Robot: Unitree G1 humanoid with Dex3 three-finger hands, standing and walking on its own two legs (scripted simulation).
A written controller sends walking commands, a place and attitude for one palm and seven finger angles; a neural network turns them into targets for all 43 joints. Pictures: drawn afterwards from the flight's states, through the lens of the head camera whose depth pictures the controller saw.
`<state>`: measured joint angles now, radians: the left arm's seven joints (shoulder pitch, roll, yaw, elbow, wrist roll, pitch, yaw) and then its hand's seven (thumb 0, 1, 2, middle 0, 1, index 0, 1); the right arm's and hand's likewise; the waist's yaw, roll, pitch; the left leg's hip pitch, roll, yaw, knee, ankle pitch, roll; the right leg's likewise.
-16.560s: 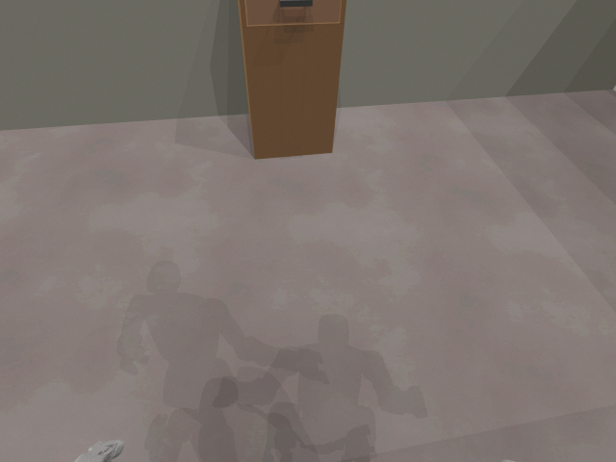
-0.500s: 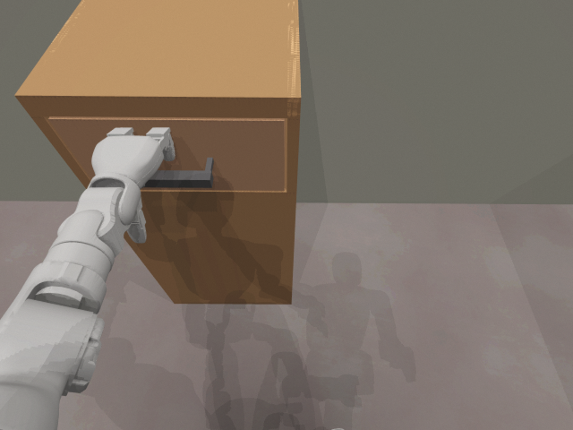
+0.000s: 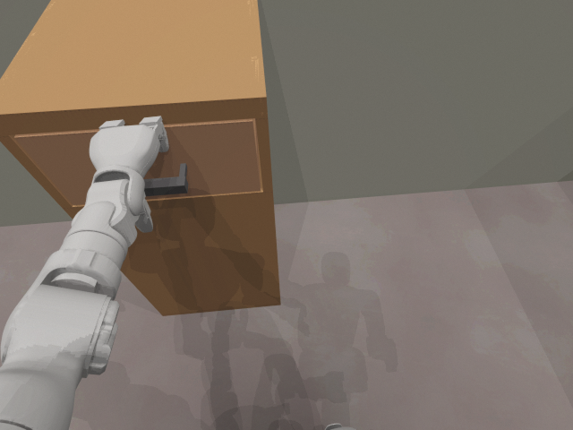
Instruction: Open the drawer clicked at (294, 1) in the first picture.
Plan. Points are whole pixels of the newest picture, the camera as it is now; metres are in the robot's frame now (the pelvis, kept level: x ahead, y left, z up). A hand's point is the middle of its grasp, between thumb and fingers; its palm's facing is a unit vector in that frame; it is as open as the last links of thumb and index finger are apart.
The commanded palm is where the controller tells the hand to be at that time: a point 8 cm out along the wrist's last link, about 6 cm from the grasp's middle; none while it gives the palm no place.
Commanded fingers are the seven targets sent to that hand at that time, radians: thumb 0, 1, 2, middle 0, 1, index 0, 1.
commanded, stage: move the hooked fingers above the handle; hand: left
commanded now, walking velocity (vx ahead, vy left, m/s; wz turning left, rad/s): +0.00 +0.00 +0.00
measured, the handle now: (151, 179) +0.53 +0.20 +0.00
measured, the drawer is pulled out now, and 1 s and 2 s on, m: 0.00 0.00 0.00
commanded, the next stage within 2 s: none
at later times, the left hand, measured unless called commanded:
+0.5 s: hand (148, 172) +0.49 +0.18 +0.06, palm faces +0.13 -0.05 -0.99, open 13.5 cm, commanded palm +0.47 +0.23 +0.12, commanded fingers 0.00 -0.50 0.30 -0.30 -1.20 -0.30 -1.20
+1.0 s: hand (130, 204) +0.45 +0.21 +0.04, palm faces -0.11 +0.00 -0.99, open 13.8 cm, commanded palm +0.47 +0.22 +0.11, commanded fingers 0.00 -0.50 0.30 -0.30 -1.20 -0.30 -1.20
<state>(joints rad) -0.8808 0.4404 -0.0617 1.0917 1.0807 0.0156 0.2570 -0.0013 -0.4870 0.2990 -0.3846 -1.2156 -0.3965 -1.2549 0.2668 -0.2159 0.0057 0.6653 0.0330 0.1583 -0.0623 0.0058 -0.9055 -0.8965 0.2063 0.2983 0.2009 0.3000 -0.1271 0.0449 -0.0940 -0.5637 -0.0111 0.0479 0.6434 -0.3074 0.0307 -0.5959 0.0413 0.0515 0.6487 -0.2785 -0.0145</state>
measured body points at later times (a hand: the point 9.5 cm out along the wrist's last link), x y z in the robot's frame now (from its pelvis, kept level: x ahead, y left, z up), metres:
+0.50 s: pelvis +0.01 +0.01 -0.01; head +0.09 +0.00 +0.43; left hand +0.48 +0.18 +0.12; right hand +0.06 -0.27 -0.14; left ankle +0.00 +0.10 -0.72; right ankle +0.02 -0.11 -0.72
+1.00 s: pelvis +0.00 +0.00 -0.01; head +0.09 +0.01 +0.43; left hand +0.45 +0.21 +0.09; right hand +0.05 -0.30 -0.13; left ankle +0.00 +0.10 -0.72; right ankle +0.02 -0.11 -0.72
